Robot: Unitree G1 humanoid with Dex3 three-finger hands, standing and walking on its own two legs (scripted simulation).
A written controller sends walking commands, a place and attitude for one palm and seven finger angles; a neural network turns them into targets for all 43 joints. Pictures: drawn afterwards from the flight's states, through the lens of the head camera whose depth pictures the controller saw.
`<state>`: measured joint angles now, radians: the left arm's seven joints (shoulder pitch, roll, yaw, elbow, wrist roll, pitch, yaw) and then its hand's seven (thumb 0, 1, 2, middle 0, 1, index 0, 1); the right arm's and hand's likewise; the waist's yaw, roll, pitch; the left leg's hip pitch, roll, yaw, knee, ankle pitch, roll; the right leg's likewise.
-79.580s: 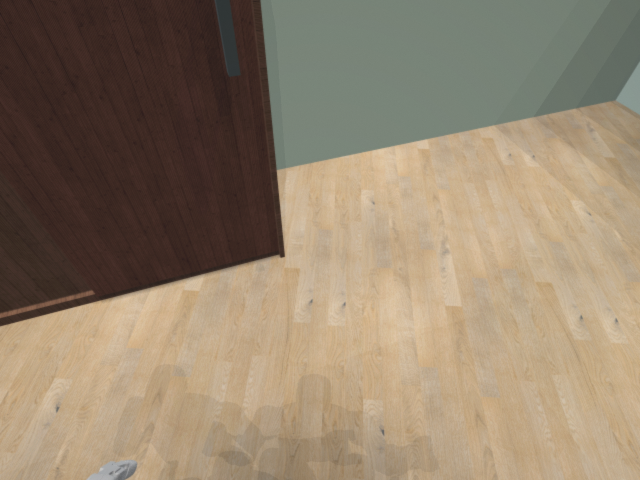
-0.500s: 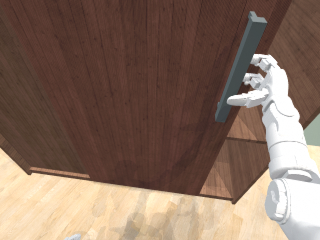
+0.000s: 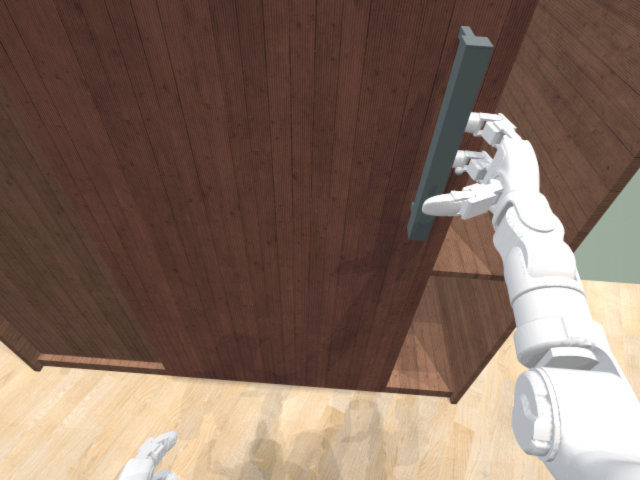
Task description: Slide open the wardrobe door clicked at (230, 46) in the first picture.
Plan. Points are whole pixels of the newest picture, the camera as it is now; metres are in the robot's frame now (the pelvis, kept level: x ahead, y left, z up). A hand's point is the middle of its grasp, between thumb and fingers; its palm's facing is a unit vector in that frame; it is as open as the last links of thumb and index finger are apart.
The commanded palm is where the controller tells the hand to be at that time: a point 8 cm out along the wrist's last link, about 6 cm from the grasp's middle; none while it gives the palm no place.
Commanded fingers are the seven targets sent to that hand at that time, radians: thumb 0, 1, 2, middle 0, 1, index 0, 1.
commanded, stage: slide the fingers in behind the handle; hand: right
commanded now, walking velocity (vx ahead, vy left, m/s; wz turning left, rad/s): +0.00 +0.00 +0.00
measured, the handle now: (437, 147) +0.51 -0.11 +0.19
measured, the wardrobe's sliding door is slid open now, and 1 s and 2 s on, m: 0.22 0.22 0.22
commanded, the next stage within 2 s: grip the handle and tug to test in 1.12 s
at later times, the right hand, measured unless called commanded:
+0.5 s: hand (435, 167) +0.45 -0.10 +0.20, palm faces -0.03 +1.00 +0.01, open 14.0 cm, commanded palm +0.43 -0.15 +0.19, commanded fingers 0.00 0.50 -0.30 0.30 1.20 0.30 1.20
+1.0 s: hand (430, 167) +0.45 -0.09 +0.20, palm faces -0.02 +1.00 +0.00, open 14.2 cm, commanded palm +0.43 -0.13 +0.19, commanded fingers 0.00 0.50 -0.30 0.30 1.20 0.30 1.20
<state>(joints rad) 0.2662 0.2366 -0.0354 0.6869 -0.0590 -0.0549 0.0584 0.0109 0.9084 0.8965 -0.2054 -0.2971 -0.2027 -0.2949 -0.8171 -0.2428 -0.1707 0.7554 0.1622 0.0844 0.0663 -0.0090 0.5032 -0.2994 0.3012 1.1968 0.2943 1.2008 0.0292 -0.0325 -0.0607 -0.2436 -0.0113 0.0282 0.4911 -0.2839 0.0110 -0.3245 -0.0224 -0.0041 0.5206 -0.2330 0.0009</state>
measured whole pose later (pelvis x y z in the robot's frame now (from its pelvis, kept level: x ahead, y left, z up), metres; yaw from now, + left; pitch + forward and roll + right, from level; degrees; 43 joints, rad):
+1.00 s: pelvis +0.01 +0.00 +0.00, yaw +0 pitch +2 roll +0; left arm 0.28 0.23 -0.02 0.71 -0.05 -0.05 0.04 0.01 0.91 0.90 -0.20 -0.30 -0.20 -0.29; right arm -0.81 -0.16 -0.11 0.71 0.15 0.09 -0.02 -0.01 0.50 -0.30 0.27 1.20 0.26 1.20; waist 0.02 -0.04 -0.06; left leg -0.23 -0.01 0.03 0.48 -0.29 0.02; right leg -0.30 -0.02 0.00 0.50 -0.24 0.01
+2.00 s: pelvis +0.02 +0.00 +0.00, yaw +0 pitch +3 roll +0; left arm 0.31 0.23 -0.01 0.72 -0.05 -0.06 0.03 0.01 0.91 0.90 -0.20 -0.30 -0.20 -0.29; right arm -0.82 -0.17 -0.12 0.72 0.15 0.08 -0.05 0.01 -0.65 -0.79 0.41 1.38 0.39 1.39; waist 0.02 -0.04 -0.06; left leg -0.25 -0.01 0.02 0.49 -0.31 0.01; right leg -0.32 -0.02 -0.01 0.51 -0.25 0.01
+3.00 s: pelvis +0.08 +0.01 +0.01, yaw -1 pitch +3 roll +0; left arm 0.18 0.24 -0.02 0.66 -0.03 0.04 0.05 0.01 0.91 0.90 -0.20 -0.30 -0.20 -0.29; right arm -0.52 -0.11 -0.06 0.19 0.15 0.34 -0.03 0.01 -0.63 -0.81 0.43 1.40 0.39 1.40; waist -0.04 -0.05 -0.07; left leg -0.11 -0.01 0.06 0.44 -0.32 0.02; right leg -0.19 -0.02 0.01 0.45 -0.28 0.01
